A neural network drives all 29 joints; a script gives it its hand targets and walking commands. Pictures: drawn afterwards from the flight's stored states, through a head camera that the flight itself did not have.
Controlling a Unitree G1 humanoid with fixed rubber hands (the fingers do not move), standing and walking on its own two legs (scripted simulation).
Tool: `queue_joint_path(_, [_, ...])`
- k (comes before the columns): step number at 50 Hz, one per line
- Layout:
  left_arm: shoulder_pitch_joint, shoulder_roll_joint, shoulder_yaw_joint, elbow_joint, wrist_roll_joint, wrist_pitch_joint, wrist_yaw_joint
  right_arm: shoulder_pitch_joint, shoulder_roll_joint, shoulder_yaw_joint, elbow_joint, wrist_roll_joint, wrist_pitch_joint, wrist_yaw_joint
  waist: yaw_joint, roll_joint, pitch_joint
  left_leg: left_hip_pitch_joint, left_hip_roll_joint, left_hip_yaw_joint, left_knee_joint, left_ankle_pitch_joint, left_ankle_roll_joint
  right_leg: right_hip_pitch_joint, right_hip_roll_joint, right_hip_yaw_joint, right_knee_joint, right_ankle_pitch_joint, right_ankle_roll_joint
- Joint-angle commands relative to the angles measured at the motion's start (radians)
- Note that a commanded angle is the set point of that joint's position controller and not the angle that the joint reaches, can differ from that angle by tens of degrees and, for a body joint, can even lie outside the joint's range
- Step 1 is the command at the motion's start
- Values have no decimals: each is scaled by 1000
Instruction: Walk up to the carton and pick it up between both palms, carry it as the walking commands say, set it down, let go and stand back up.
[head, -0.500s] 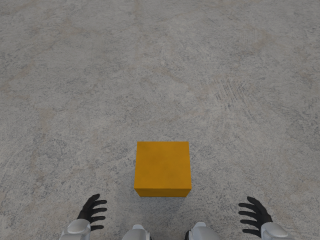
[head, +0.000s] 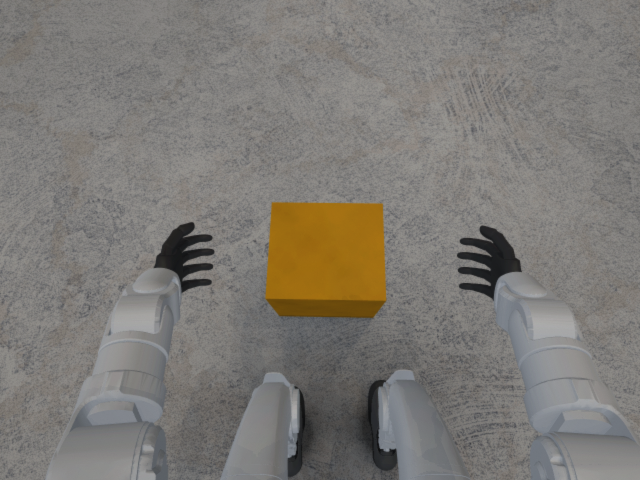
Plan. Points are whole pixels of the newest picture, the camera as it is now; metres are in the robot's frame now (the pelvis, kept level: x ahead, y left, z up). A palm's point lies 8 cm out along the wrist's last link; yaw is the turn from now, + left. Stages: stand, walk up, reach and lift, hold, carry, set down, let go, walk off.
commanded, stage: reach and lift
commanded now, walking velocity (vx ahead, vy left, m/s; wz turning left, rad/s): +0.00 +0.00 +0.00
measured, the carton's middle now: (326, 264) +0.51 +0.02 -0.55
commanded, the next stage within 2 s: none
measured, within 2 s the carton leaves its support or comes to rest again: neither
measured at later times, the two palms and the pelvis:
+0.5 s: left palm (181, 189) +0.51 +0.24 -0.11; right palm (475, 200) +0.49 -0.20 -0.12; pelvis +0.01 +0.00 -0.02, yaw +0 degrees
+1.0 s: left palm (200, 200) +0.53 +0.24 -0.20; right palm (455, 208) +0.51 -0.20 -0.20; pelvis +0.01 +0.00 -0.08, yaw +0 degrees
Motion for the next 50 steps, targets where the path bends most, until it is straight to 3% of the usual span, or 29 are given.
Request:
queue_joint_path(1, [-242,141,37,-37,2,-49,-9,-213,-91,-33,-53,1,-41,-24,-2,5,-627,205,-36,19,-139,48,-4,292,43,-18,-128,14,20])
queue_joint_path(8, [-422,207,46,60,-17,-160,-31,-365,-106,-61,-7,19,-146,-50,-4,24,-794,128,-49,20,-110,117,-16,252,54,-14,-93,102,34])
queue_joint_path(19, [-626,266,83,157,-26,-288,-52,-547,-134,-107,64,23,-273,-44,-4,30,-961,68,-59,-1,-88,243,-30,214,65,-3,-51,242,40])
queue_joint_path(30, [-704,274,144,150,14,-347,-58,-597,-146,-178,48,-45,-344,-16,-13,53,-1140,103,-62,-19,-63,543,-30,195,66,-7,-16,515,31])
queue_joint_path(35, [-698,251,159,126,33,-354,-60,-575,-130,-210,25,-74,-357,0,-16,66,-1163,112,-55,-24,-39,629,-28,95,64,-12,-13,541,29])
queue_joint_path(38, [-694,234,164,139,40,-354,-61,-575,-119,-222,34,-85,-362,6,-19,67,-1130,71,-54,-26,-11,605,-29,8,64,-18,4,498,31])
queue_joint_path(42, [-712,234,172,172,44,-355,-60,-613,-110,-227,63,-88,-363,8,-18,54,-1063,-66,-57,-17,49,482,-31,-76,66,-18,69,407,35])
queue_joint_path(50, [-811,281,143,196,10,-339,-34,-719,-154,-195,108,-41,-345,-23,-18,55,-1098,-220,-66,6,231,263,-45,-211,76,-44,269,213,49])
